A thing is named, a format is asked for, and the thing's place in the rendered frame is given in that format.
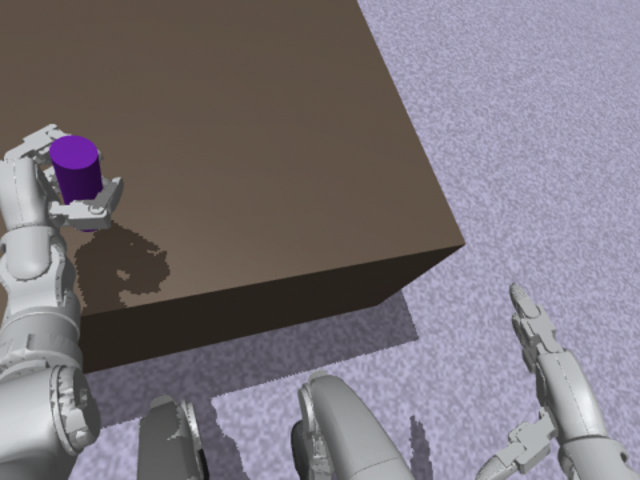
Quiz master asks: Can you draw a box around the left robot arm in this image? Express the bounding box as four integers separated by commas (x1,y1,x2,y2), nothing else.
0,225,101,480

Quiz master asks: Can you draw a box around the right robot foot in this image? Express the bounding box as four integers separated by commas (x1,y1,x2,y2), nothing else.
291,420,310,480

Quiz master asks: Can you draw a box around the right robot hand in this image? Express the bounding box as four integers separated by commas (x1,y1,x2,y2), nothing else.
475,283,609,480

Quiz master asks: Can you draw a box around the can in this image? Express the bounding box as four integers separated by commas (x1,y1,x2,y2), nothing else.
49,135,103,232

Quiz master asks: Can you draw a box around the right robot arm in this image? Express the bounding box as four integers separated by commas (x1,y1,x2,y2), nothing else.
558,435,640,480

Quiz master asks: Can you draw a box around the left robot hand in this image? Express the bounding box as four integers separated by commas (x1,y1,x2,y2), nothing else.
0,124,124,233

